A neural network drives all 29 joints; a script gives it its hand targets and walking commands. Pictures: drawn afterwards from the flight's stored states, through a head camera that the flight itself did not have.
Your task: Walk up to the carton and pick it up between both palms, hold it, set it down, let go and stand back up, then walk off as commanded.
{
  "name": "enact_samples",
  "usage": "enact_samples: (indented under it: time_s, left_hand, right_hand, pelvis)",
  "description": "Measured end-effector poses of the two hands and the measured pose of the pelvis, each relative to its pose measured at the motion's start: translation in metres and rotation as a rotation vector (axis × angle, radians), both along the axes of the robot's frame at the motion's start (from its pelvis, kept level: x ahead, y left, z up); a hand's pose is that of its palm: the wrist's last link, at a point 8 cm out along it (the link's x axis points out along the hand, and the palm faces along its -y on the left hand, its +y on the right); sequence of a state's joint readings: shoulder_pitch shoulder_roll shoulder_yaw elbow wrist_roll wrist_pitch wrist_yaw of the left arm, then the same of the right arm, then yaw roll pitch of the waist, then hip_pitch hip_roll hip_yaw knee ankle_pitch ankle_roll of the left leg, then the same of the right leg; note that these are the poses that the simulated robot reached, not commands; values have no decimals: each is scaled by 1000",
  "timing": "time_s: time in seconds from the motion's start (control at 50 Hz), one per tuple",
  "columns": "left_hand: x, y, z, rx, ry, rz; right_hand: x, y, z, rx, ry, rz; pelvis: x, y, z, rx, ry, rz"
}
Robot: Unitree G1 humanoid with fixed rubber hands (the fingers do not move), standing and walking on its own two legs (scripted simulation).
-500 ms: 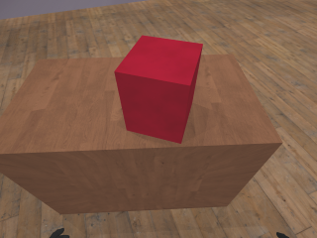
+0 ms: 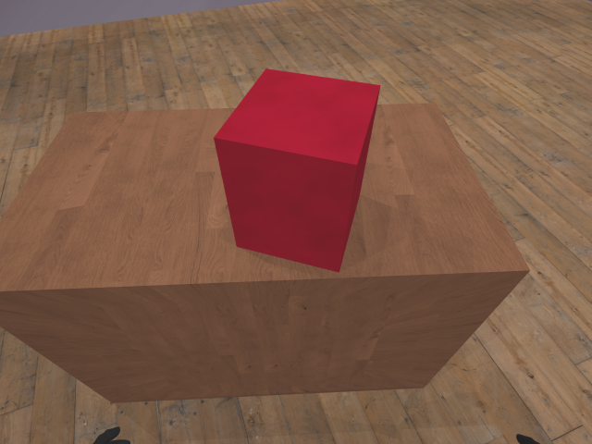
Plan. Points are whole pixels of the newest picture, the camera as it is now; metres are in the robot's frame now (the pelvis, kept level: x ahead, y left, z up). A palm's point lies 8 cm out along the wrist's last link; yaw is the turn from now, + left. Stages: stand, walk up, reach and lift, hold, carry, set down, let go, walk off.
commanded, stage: walk up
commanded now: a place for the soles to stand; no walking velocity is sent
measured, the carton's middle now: (303, 172) +0.54 +0.00 +0.05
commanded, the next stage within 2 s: reach and lift in 0.12 s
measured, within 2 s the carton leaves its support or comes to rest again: neither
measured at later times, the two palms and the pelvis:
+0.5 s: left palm (131, 405) +0.19 +0.25 -0.08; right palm (542, 420) +0.16 -0.32 -0.07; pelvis +0.00 -0.01 -0.02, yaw +0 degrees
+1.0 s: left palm (107, 400) +0.19 +0.27 -0.04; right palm (494, 402) +0.18 -0.24 -0.03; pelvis +0.02 +0.01 +0.00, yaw +0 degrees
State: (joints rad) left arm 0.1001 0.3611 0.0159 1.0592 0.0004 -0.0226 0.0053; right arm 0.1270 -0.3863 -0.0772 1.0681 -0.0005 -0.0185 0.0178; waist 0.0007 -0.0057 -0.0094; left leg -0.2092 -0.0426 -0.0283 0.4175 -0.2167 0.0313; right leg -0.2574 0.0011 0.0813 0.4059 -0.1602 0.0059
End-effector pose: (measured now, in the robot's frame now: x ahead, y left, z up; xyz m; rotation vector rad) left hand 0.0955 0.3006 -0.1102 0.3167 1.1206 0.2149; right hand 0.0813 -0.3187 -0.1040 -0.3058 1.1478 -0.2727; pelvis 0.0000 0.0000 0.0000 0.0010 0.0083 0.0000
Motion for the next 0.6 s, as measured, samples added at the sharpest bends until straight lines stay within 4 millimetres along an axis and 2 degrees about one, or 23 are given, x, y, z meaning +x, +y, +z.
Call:
enact_samples:
  time_s: [0.16,0.24,0.32,0.4,0.46,0.52,0.6]
  left_hand:
    - [2,0,0,6,6,6]
    - [26,-6,1,24,1,30]
    - [51,-28,3,-15,-11,1]
    - [79,-49,15,-50,-82,-47]
    - [93,-53,27,-62,-142,-52]
    - [93,-44,34,-57,-159,-13]
    - [79,-28,39,-49,-136,31]
  right_hand:
    - [2,0,0,2,-20,10]
    - [17,1,-4,30,-110,76]
    - [29,-1,-4,27,-160,96]
    - [52,-4,11,-4,-261,109]
    - [74,-1,27,-27,-352,135]
    - [87,4,36,-33,-387,158]
    - [93,16,39,-22,-392,155]
  pelvis:
    - [-1,0,-1,0,-10,2]
    - [-9,-3,-13,-2,-65,9]
    - [-9,-7,-19,-4,-93,4]
    - [-6,-11,-20,-4,-89,0]
    - [-3,-13,-18,-4,-88,-1]
    - [1,-15,-15,-3,-91,-2]
    - [7,-15,-10,-2,-95,-2]
